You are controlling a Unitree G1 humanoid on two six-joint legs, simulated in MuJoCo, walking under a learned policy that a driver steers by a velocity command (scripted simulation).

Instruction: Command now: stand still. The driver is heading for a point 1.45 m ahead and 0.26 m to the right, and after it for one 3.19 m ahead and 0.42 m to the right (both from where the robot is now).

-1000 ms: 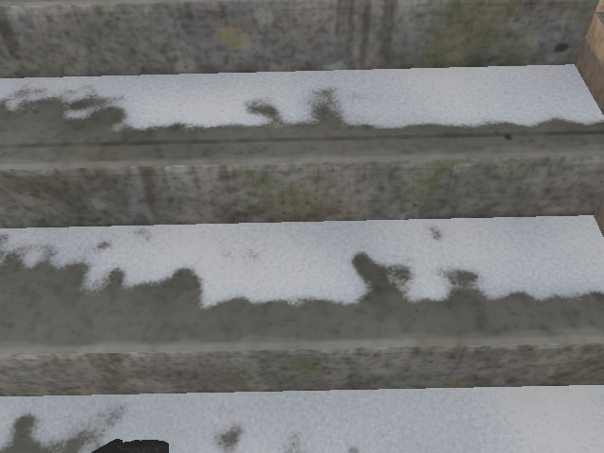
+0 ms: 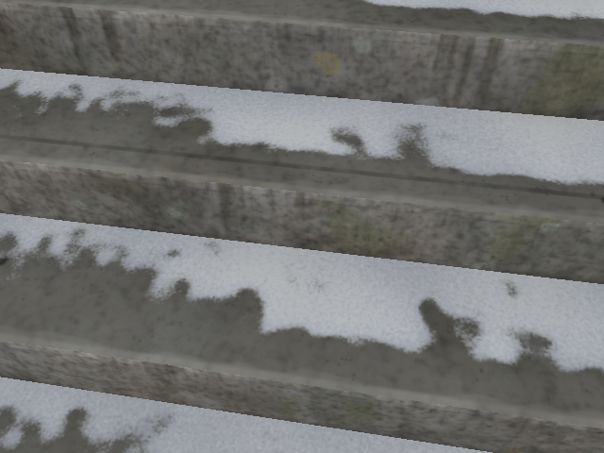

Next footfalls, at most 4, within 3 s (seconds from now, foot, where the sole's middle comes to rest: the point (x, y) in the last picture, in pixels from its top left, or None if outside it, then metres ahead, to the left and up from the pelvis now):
0.94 left None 0.09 0.20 -0.76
1.24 right None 0.39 0.01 -0.60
1.62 left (183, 310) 0.66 0.26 -0.43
2.20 right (344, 158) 0.89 -0.05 -0.27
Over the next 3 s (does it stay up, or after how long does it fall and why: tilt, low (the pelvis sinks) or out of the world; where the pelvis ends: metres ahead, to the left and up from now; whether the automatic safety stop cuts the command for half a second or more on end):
stays up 1.16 -0.04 0.65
